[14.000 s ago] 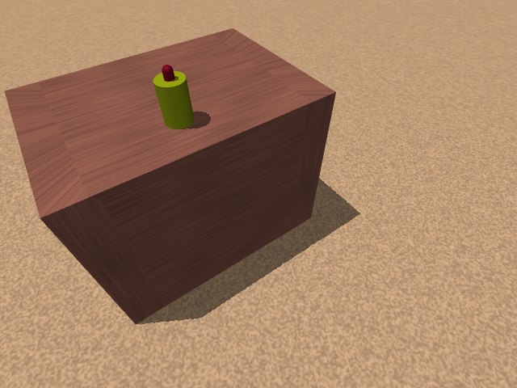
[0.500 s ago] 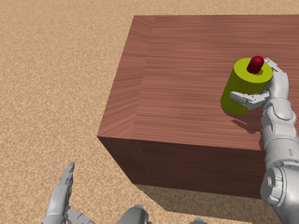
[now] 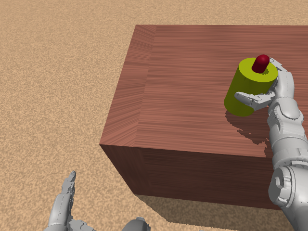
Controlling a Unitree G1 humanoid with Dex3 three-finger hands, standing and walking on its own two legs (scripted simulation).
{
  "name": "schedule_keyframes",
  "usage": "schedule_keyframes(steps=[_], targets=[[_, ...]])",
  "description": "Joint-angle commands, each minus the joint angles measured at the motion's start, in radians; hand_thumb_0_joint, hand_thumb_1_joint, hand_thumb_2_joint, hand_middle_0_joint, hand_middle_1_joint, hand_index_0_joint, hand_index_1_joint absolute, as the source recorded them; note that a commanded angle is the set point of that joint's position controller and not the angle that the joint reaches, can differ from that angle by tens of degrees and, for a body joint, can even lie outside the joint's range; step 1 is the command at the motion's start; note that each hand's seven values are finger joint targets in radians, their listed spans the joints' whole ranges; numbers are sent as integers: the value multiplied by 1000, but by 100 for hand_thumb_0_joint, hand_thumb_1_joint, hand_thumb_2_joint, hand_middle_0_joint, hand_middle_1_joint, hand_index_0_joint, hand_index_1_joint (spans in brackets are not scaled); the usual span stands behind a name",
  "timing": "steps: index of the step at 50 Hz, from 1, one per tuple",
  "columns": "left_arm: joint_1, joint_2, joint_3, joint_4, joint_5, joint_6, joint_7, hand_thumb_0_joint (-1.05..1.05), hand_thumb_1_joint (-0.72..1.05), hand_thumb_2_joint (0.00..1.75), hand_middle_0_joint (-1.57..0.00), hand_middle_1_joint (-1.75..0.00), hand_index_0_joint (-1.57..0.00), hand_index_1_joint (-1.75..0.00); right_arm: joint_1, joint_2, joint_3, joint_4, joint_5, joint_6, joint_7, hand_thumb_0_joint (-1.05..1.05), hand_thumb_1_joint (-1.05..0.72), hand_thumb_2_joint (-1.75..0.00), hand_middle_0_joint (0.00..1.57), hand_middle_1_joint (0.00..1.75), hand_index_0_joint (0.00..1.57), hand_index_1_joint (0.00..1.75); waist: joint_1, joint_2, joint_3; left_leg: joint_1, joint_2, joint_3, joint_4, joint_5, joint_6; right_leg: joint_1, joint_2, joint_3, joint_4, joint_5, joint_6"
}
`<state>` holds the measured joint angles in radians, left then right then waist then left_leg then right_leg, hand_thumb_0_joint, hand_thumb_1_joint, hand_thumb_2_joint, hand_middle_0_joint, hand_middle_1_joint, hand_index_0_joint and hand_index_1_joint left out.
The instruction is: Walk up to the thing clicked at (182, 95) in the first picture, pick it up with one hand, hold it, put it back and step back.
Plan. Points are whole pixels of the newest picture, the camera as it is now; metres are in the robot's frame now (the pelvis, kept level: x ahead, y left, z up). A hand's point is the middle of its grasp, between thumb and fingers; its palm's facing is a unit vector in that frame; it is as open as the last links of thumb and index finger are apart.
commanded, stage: lift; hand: right
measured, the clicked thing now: (250, 83) +0.49 -0.17 +0.10
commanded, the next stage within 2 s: hold in 1.36 s
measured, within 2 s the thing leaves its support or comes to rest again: neither
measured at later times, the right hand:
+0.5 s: hand (261, 82) +0.44 -0.17 +0.16, palm faces +0.09 +1.00 -0.02, open 11.8 cm
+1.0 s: hand (281, 89) +0.37 -0.16 +0.21, palm faces +0.09 +1.00 -0.03, open 11.8 cm
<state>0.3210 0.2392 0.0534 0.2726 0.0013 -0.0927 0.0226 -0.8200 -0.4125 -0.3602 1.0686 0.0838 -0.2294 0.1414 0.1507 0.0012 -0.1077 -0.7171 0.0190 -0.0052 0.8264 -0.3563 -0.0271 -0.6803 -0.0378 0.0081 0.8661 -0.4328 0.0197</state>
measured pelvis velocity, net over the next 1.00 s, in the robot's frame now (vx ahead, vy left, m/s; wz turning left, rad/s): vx -0.01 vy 0.01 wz -0.02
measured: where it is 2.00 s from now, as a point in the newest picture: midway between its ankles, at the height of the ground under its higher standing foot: outside the picture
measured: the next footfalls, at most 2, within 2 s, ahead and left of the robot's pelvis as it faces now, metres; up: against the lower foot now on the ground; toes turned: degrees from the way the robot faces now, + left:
none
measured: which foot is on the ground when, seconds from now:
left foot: down 0.00-1.00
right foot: down 0.00-1.00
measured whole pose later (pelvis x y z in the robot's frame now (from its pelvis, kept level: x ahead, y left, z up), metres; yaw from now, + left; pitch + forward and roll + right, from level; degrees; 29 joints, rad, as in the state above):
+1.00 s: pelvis -0.01 +0.01 +0.03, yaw -1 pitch +1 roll +0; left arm 0.29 0.24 0.07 0.48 -0.03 -0.11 0.09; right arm -0.40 -0.26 -0.23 0.25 0.19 0.21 0.08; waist 0.02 -0.05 -0.06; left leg -0.35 0.03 0.01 0.63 -0.29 -0.02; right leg -0.29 -0.02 0.01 0.61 -0.33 0.03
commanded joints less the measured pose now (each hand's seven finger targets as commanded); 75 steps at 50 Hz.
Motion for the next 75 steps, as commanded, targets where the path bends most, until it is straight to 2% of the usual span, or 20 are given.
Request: schedule_keyframes(steps=[1,4,5,6,7,8,10,12,14,16,18,20,21,24,27,34,50,53,61,75], targets=[[-164,240,135,-328,6,-64,26,0,-53,4,-4,-5,-5,-4,-752,-446,-120,-573,18,-121,-27,0,7,-131,120,143,126,143,-30,-170,-775,331,-34,20,-55,436,34,406,28,-10,-72,503,-19],[81,57,10,-52,-8,-37,0,0,-54,5,-4,-5,-5,-5,-346,-81,30,-133,47,-34,6,0,9,-128,116,139,122,139,-17,-50,-281,200,-45,40,-100,327,38,225,36,-9,-121,391,-21],[-6,75,10,-98,-9,-44,4,0,-54,6,-4,-5,-5,-5,-430,-158,-11,-221,50,-56,-4,0,5,-127,117,138,123,138,-16,-46,-328,219,-41,32,-108,331,35,212,32,-11,-126,383,-23],[-204,203,102,-335,-6,-66,24,0,-54,5,-4,-5,-5,-5,-683,-379,-103,-572,37,-103,-29,0,1,-128,119,139,124,139,-34,-109,-672,330,-34,22,-92,399,31,355,28,-11,-114,439,-21],[-134,226,128,-302,4,-63,30,0,-53,5,-4,-5,-5,-4,-666,-398,-96,-564,17,-97,-33,0,5,-131,122,144,128,144,-43,-147,-736,352,-36,25,-77,425,33,412,30,-14,-104,481,-19],[88,153,88,-106,9,-44,23,0,-52,5,-4,-5,-5,-4,-545,-239,-8,-463,26,-65,-23,0,5,-131,123,144,129,144,-38,-167,-532,296,-41,31,-91,403,38,369,36,-19,-114,461,-15],[104,51,24,-6,-12,-36,5,0,-53,5,-4,-5,-5,-5,-316,-42,53,-204,60,-12,-6,0,5,-127,117,138,123,138,-26,-33,-243,226,-43,40,-134,315,33,244,37,-18,-154,359,-24],[-193,255,156,-294,-8,-71,40,0,-53,5,-4,-5,-5,-4,-701,-382,-86,-741,48,-77,-51,0,0,-126,119,138,124,138,-62,-138,-693,372,-33,20,-115,404,31,430,27,-19,-148,449,-17],[77,141,89,-65,-2,-47,29,0,-52,5,-4,-5,-5,-4,-423,-161,21,-519,53,-13,-47,0,5,-128,121,141,126,141,-61,-118,-407,311,-43,41,-130,363,39,362,32,-17,-166,427,-11],[40,38,10,-8,-19,-45,15,0,-54,6,-4,-5,-4,-5,-259,-3,78,-324,75,25,-35,0,4,-124,117,136,122,136,-65,-8,-239,299,-41,46,-158,334,34,273,31,-18,-193,385,-20],[-202,281,186,-275,-13,-71,54,0,-54,5,-4,-4,-4,-4,-586,-346,-70,-834,58,-28,-72,0,3,-127,120,140,126,140,-95,-98,-698,461,-25,22,-134,460,28,472,31,-26,-174,491,-21],[75,113,74,-59,-13,-48,35,0,-53,5,-4,-5,-4,-4,-267,-37,84,-592,75,44,-53,0,4,-127,121,141,127,141,-77,-58,-348,386,-34,44,-163,404,35,377,36,-26,-216,443,-16],[-4,72,37,-100,-24,-54,31,0,-53,5,-4,-5,-4,-4,-273,-19,93,-644,90,50,-50,0,7,-126,119,139,124,139,-96,-39,-315,387,-32,45,-177,376,31,363,33,-24,-229,418,-17],[-94,185,118,-137,-21,-60,58,0,-53,5,-3,-4,-4,-4,-333,-190,2,-764,82,70,-76,0,-1,-127,123,141,128,141,-102,-26,-418,435,-30,41,-189,382,25,417,31,-28,-236,400,-24],[-12,79,45,-46,-29,-55,50,0,-53,5,-4,-4,-4,-4,-240,-55,81,-804,107,119,-62,0,3,-126,120,140,126,140,-105,-43,-280,406,-21,38,-213,366,22,405,35,-36,-257,378,-24],[-62,154,101,-37,-30,-66,68,0,-53,5,-3,-4,-4,-4,-191,-95,52,-950,128,205,-61,0,0,-124,121,138,126,138,-109,-26,-284,425,-23,49,-235,356,21,469,27,-26,-285,383,-22],[-121,82,28,62,-30,-87,64,0,-54,5,-3,-4,-3,-4,-75,-71,43,-1173,143,378,-68,0,8,-126,120,140,126,140,-148,-21,-210,483,-6,49,-295,319,14,476,45,-30,-334,334,-30],[-143,148,88,46,-28,-97,68,0,-54,5,-3,-4,-3,-4,-82,-89,36,-1230,146,403,-71,0,6,-125,119,138,125,138,-135,-11,-197,473,-10,53,-313,249,13,476,43,-24,-354,260,-32],[-167,70,24,102,-32,-117,51,0,-54,5,-3,-4,-3,-4,-27,-40,53,-1260,152,477,-73,0,7,-125,119,139,124,139,-150,-26,-169,473,-11,57,-331,237,15,484,42,-19,-366,260,-31],[-182,117,70,137,-31,-150,53,0,-54,5,-4,-5,-4,-4,-6,-74,12,-1354,162,537,-74,0,5,-128,120,141,126,141,-146,-25,-159,489,-15,63,-347,211,16,490,41,-10,-388,241,-29]])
